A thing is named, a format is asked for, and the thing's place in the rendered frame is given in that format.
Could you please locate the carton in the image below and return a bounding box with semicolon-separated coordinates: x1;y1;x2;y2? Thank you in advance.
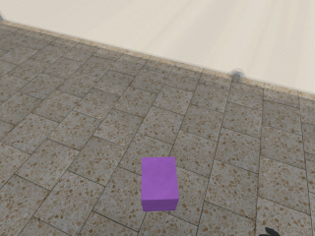
141;156;179;211

